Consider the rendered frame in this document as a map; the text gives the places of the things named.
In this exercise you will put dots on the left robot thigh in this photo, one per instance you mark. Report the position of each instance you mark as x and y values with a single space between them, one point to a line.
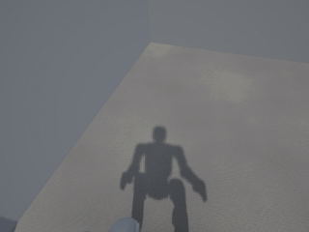
125 224

